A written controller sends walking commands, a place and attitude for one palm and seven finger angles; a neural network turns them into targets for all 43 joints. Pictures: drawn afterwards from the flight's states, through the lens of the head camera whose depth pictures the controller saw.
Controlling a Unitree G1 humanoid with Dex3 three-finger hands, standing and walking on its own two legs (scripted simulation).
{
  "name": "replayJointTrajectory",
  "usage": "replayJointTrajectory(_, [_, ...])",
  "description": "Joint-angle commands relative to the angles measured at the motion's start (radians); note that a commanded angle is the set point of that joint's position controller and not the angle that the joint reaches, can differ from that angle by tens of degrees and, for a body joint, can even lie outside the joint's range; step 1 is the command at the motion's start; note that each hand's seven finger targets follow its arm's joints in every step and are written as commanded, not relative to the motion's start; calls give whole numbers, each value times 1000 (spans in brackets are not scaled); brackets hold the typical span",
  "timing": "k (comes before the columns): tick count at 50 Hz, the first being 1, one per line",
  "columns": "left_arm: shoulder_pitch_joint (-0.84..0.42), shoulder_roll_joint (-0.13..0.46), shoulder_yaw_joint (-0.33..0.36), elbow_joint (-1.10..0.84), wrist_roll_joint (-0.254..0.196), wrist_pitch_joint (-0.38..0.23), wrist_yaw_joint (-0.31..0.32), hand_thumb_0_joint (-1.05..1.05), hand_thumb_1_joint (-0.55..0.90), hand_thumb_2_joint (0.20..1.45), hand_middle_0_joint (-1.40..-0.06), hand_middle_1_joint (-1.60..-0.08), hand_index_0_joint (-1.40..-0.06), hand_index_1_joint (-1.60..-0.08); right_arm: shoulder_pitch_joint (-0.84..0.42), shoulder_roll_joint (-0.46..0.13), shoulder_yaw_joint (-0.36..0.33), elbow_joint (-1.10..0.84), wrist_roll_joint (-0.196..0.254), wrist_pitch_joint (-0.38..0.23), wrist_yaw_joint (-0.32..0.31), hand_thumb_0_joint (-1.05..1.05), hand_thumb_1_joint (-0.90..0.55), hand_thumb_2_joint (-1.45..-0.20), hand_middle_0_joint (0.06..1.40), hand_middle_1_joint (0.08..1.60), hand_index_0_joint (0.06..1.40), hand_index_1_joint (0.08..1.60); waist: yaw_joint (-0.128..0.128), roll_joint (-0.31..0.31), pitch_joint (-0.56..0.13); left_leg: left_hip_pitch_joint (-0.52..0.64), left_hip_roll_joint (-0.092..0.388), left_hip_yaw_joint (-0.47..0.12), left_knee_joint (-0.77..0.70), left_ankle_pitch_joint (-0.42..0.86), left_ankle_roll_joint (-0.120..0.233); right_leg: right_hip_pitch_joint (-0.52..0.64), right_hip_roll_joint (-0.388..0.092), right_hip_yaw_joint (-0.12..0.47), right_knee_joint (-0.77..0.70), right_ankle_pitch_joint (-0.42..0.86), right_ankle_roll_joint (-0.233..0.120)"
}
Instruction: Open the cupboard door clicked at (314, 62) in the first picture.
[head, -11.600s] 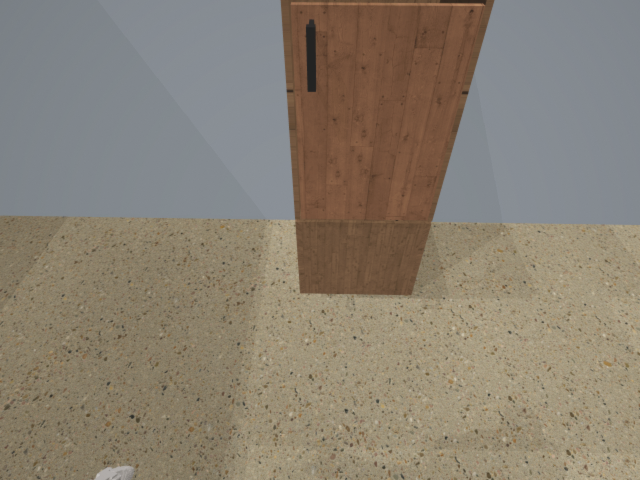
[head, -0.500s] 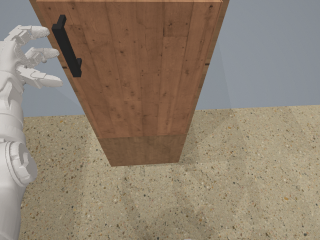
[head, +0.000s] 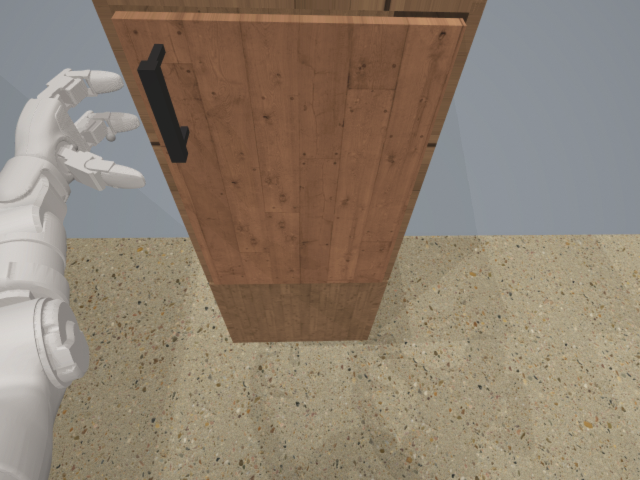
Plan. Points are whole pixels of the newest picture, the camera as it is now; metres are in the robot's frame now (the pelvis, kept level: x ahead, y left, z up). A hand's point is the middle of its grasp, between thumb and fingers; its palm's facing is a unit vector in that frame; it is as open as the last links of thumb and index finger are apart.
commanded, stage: move the hooked fingers beside the handle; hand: left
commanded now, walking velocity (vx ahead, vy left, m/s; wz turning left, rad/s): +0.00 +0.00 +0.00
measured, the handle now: (169, 106) +0.53 +0.17 +0.17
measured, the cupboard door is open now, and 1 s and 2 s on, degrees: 0 0 0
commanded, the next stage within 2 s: slide the fingers in behind the handle in 0.04 s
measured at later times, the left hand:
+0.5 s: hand (133, 135) +0.48 +0.20 +0.17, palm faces -0.03 -1.00 +0.02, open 13.9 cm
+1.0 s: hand (159, 133) +0.48 +0.17 +0.17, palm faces -0.04 -1.00 +0.02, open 13.9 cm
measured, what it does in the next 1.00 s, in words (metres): stands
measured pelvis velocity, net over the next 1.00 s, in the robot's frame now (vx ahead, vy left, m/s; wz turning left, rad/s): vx -0.01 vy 0.00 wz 0.00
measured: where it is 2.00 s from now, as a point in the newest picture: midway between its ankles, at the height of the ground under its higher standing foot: outside the picture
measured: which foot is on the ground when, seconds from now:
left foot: down 0.00-1.00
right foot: down 0.00-1.00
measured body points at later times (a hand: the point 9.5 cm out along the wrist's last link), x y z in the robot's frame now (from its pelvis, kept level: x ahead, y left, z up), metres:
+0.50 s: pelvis -0.01 +0.00 +0.00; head +0.05 +0.00 +0.45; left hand +0.47 +0.25 +0.17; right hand +0.01 -0.27 -0.11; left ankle -0.01 +0.10 -0.72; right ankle -0.02 -0.12 -0.72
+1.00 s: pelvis -0.01 +0.00 +0.00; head +0.05 +0.00 +0.45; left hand +0.48 +0.23 +0.17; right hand +0.02 -0.27 -0.11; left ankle -0.01 +0.10 -0.72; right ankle -0.02 -0.12 -0.72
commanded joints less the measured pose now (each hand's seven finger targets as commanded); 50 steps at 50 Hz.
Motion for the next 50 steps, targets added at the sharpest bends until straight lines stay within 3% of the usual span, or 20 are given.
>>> replayJointTrajectory(1, [-527,317,47,-249,-29,-76,5,0,-500,300,-300,-1200,-300,-1200,102,-173,-58,-63,4,-26,-18,0,-900,-900,200,300,200,300,-16,44,-371,271,-32,-86,-41,394,21,103,42,38,-32,409,-18])
replayJointTrajectory(5, [-582,235,-27,-249,-32,-86,-5,0,-500,300,-300,-1200,-300,-1200,98,-166,-55,-49,5,-36,-22,0,-900,-900,200,300,200,300,-42,108,-365,314,-32,-94,-30,395,17,48,42,33,-37,375,-21])
replayJointTrajectory(6, [-561,278,14,-235,-31,-85,-4,0,-500,300,-300,-1200,-300,-1200,103,-171,-58,-43,3,-37,-22,0,-900,-900,200,300,200,300,-28,81,-381,310,-30,-101,-31,390,16,59,43,34,-36,374,-20])
replayJointTrajectory(10, [-541,254,-4,-184,-44,-62,-13,0,-500,300,-300,-1200,-300,-1200,102,-173,-53,-47,5,-40,-24,0,-900,-900,200,300,200,300,-32,38,-353,256,-37,-93,-41,343,23,82,40,32,-39,366,-20])
replayJointTrajectory(11, [-538,225,-26,-189,-39,-59,-15,0,-500,300,-300,-1200,-300,-1200,93,-169,-52,-48,6,-43,-21,0,-900,-900,200,300,200,300,-27,94,-354,274,-36,-92,-41,361,17,64,38,33,-38,370,-21])
replayJointTrajectory(13, [-512,195,-42,-202,-37,-55,-9,0,-500,300,-300,-1200,-300,-1200,91,-167,-54,-52,3,-45,-16,0,-900,-900,200,300,200,300,-22,116,-361,299,-33,-96,-36,372,13,36,40,30,-37,353,-23])
replayJointTrajectory(15, [-516,184,-41,-190,-44,-57,5,0,-500,300,-300,-1200,-300,-1200,106,-167,-55,-46,-1,-45,-15,0,-900,-900,200,300,200,300,-30,53,-333,278,-30,-104,-39,367,16,37,43,22,-39,335,-24])
replayJointTrajectory(19, [-536,236,16,-226,-45,-60,31,0,-500,300,-300,-1200,-300,-1200,106,-171,-59,-56,-3,-50,-9,0,-900,-900,200,300,200,300,-14,19,-376,252,-33,-95,-49,333,19,91,42,31,-36,347,-19])
replayJointTrajectory(21, [-519,271,37,-224,-29,-70,49,0,-500,300,-300,-1200,-300,-1200,102,-168,-55,-60,-2,-47,-8,0,-900,-900,200,300,200,300,-5,46,-366,241,-34,-92,-48,333,18,91,40,34,-31,347,-21])
replayJointTrajectory(24, [-531,252,14,-225,-6,-80,70,0,-500,300,-300,-1200,-300,-1200,101,-162,-55,-60,-2,-50,-5,0,-900,-900,200,300,200,300,-11,56,-340,227,-35,-90,-52,298,18,75,41,37,-36,317,-20])
replayJointTrajectory(26, [-514,283,45,-237,-2,-91,77,0,-500,300,-300,-1200,-300,-1200,101,-163,-55,-65,-4,-52,-4,0,-900,-900,200,300,200,300,4,63,-386,237,-38,-86,-47,315,18,109,42,40,-29,341,-22])
replayJointTrajectory(27, [-544,261,20,-245,-3,-92,74,0,-500,300,-300,-1200,-300,-1200,98,-161,-54,-63,-2,-53,-6,0,-900,-900,200,300,200,300,-12,72,-375,241,-38,-86,-50,308,18,99,42,40,-33,340,-21])
replayJointTrajectory(29, [-545,255,18,-230,-7,-90,67,0,-500,300,-300,-1200,-300,-1200,104,-163,-56,-57,-1,-55,-7,0,-900,-900,200,300,200,300,-16,46,-367,233,-36,-86,-52,286,18,95,43,39,-39,323,-20])
replayJointTrajectory(31, [-539,212,-7,-235,-18,-90,60,0,-500,300,-300,-1200,-300,-1200,100,-160,-56,-58,1,-59,-8,0,-900,-900,200,300,200,300,-17,74,-367,255,-36,-84,-52,296,18,83,44,38,-41,324,-22])
replayJointTrajectory(35, [-557,165,-39,-192,-32,-71,55,0,-500,300,-300,-1200,-300,-1200,113,-163,-56,-42,-1,-63,-12,0,-900,-900,200,300,200,300,-39,28,-311,231,-35,-87,-56,272,22,60,44,31,-49,301,-21])
replayJointTrajectory(36, [-539,188,-18,-190,-27,-68,56,0,-500,300,-300,-1200,-300,-1200,113,-165,-59,-43,0,-66,-10,0,-900,-900,200,300,200,300,-26,29,-332,233,-35,-86,-55,273,20,67,44,35,-48,304,-20])
replayJointTrajectory(40, [-559,147,-42,-213,-32,-75,72,0,-500,300,-300,-1200,-300,-1200,119,-159,-59,-41,-4,-72,-6,0,-900,-900,200,300,200,300,-30,27,-346,251,-35,-95,-49,296,19,62,44,28,-41,304,-23])
replayJointTrajectory(44, [-576,133,-42,-263,-21,-85,101,0,-500,300,-300,-1200,-300,-1200,113,-154,-62,-40,-8,-77,3,0,-900,-900,200,300,200,300,-20,80,-377,290,-32,-97,-45,339,11,48,45,29,-31,325,-23])
replayJointTrajectory(46, [-531,143,-20,-251,-21,-83,115,0,-500,300,-300,-1200,-300,-1200,111,-154,-62,-41,-9,-75,6,0,-900,-900,200,300,200,300,-8,51,-386,284,-33,-94,-40,355,13,64,46,28,-27,340,-23])
replayJointTrajectory(50, [-555,129,-32,-263,-11,-78,138,0,-500,300,-300,-1200,-300,-1200,105,-151,-63,-47,-7,-73,6,0,-900,-900,200,300,200,300,-16,26,-360,256,-37,-86,-45,334,18,83,44,27,-28,344,-22])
